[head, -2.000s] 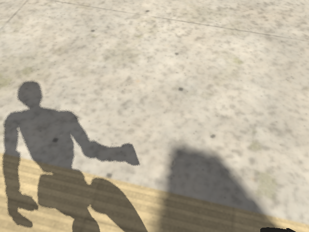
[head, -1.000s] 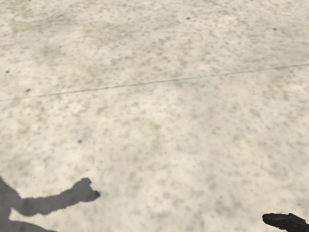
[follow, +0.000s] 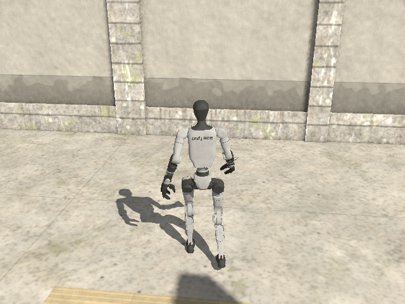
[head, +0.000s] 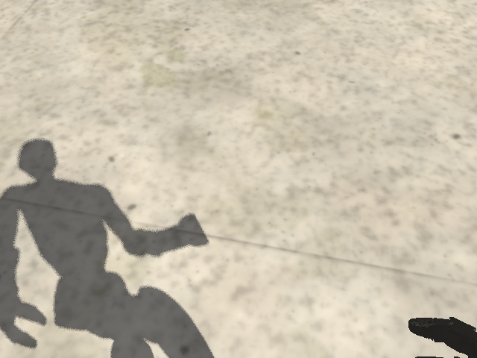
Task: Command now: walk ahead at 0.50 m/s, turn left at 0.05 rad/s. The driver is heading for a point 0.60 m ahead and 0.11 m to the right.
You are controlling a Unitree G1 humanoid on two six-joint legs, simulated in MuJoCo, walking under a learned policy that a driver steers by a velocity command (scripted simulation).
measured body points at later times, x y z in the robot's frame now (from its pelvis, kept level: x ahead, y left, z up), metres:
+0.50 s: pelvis +0.26 -0.05 -0.01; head +0.29 -0.06 +0.44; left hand +0.52 +0.15 -0.09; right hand +0.23 -0.34 -0.14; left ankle +0.09 +0.10 -0.72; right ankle +0.36 -0.16 -0.73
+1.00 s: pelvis +0.51 -0.10 +0.00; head +0.55 -0.11 +0.45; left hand +0.68 +0.14 -0.12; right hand +0.62 -0.40 -0.08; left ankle +0.67 -0.05 -0.73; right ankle +0.37 -0.16 -0.71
